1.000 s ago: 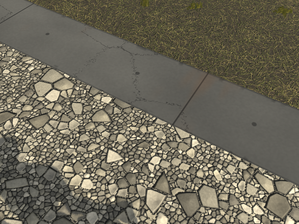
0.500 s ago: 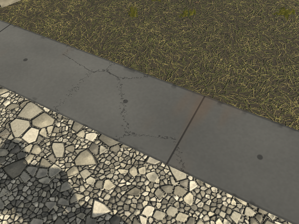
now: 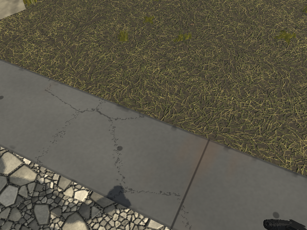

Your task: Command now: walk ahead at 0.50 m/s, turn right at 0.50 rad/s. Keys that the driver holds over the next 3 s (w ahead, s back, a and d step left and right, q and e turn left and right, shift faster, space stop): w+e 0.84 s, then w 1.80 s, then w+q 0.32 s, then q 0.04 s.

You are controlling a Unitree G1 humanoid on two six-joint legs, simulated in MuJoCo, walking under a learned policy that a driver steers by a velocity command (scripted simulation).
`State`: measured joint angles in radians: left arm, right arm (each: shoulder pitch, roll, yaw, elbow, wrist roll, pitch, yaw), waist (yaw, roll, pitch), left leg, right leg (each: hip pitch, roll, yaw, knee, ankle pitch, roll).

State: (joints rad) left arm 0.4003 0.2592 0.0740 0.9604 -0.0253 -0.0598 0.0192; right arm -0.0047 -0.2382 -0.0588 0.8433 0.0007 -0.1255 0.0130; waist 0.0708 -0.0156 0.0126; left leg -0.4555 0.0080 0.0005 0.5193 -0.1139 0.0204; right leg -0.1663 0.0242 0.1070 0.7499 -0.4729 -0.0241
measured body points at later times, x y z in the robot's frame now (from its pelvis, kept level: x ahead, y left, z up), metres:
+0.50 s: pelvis +0.24 -0.05 -0.01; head +0.27 -0.07 +0.44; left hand +0.52 +0.11 -0.09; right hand +0.15 -0.33 -0.15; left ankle +0.10 +0.12 -0.72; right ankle +0.33 -0.17 -0.73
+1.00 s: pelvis +0.51 -0.15 +0.00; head +0.53 -0.17 +0.45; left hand +0.68 +0.09 -0.12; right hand +0.58 -0.47 -0.08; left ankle +0.68 -0.12 -0.73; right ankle +0.33 -0.17 -0.73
